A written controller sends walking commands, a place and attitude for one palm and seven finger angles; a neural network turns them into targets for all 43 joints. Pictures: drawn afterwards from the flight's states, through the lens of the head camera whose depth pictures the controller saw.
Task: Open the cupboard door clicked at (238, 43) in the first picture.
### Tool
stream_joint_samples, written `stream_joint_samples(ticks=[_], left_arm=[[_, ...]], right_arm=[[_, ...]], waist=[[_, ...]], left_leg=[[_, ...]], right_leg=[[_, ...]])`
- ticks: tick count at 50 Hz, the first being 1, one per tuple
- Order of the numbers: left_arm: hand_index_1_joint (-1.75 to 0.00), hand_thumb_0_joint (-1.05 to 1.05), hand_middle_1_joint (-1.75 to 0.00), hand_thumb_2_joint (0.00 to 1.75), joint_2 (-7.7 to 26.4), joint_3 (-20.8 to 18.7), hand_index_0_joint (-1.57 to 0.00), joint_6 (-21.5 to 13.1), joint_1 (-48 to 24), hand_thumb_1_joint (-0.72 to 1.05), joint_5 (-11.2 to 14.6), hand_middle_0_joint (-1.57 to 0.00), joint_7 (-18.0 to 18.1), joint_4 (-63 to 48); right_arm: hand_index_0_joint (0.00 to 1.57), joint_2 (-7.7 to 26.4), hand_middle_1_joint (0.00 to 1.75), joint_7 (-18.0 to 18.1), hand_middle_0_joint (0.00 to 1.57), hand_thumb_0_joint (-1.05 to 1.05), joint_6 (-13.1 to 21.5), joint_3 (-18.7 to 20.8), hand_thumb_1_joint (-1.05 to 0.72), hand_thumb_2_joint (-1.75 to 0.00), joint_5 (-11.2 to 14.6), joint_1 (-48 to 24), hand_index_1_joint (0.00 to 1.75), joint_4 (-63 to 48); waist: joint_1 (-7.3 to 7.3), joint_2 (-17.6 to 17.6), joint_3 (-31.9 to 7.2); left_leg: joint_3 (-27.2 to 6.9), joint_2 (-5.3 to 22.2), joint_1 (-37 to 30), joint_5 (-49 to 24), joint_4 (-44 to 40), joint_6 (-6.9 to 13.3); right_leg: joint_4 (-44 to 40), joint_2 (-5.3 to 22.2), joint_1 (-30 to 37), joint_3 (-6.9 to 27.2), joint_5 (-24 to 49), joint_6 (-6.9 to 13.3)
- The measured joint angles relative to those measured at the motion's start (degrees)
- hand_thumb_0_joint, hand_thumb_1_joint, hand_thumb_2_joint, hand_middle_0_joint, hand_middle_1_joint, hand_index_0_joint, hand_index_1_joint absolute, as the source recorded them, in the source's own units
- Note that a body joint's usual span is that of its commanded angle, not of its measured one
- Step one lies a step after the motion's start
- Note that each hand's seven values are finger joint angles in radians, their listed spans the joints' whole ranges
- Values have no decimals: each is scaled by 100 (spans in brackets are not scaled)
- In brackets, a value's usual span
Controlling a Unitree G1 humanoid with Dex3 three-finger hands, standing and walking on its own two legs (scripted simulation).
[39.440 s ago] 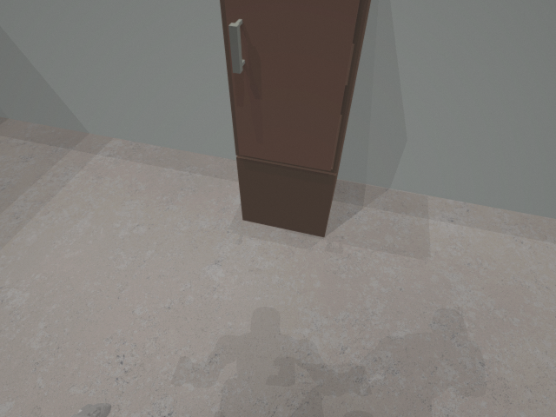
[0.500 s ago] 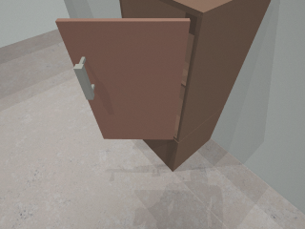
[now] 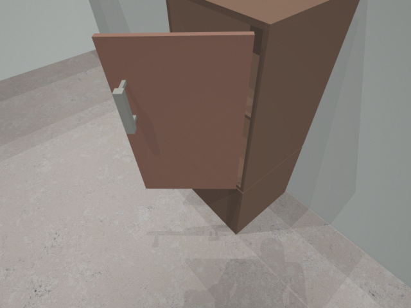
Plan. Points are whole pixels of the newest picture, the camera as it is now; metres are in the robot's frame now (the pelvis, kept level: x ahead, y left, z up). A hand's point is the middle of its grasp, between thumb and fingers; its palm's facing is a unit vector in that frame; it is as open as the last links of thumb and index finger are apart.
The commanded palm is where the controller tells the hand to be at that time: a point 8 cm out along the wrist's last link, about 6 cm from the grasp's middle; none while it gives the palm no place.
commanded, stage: come to a stop and stand still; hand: left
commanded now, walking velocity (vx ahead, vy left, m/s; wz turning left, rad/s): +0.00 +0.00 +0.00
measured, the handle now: (127, 107) +0.57 +0.24 +0.08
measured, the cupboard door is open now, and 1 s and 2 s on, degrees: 49 49 49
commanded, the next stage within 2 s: look again from close up in 0.14 s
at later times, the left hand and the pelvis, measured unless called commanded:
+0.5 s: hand out of the picture +0.00 +0.16 -0.17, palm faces +0.01 -0.98 -0.19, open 7.3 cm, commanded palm none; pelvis +0.01 -0.01 +0.00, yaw +0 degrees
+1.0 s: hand (124, 266) +0.20 +0.17 -0.02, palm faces +0.23 -0.97 -0.11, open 7.5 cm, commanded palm +0.12 +0.22 -0.05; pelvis +0.00 -0.02 -0.01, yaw +2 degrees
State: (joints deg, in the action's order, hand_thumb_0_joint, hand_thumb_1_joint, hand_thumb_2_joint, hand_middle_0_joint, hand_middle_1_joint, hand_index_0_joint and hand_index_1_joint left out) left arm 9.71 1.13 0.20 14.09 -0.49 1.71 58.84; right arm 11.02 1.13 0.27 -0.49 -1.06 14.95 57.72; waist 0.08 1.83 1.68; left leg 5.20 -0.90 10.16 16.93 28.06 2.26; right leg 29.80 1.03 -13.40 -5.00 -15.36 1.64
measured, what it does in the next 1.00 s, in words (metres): stands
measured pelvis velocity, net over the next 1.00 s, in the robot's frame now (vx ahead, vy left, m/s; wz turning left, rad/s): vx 0.00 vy -0.02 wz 0.03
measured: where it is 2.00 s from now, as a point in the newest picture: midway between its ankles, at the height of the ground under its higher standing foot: outside the picture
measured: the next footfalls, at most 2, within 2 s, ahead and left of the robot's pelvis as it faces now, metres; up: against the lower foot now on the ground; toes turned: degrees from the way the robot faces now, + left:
none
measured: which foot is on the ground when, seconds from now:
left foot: down 0.00-1.00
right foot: down 0.00-1.00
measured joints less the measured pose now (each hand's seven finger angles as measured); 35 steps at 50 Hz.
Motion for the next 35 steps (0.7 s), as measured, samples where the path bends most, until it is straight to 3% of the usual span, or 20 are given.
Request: stream_joint_samples(ticks=[21,35], left_arm=[[-30,1,-29,90,-179,42,-20,-78,201,91,-3,-20,0,530],[-30,1,-29,90,-121,-8,-20,-122,176,92,-6,-20,24,537]], right_arm=[[20,-228,30,18,20,0,97,-123,-91,-90,38,195,30,731],[20,-304,30,63,20,0,122,-82,-92,-90,35,93,30,803]], waist=[[-35,-115,78],[-45,-168,10]], left_leg=[[-2,9,-148,-164,-342,-61],[-36,94,-232,-59,-314,-147]], right_leg=[[-226,-33,91,2,94,47],[-241,-119,197,-31,-3,117]])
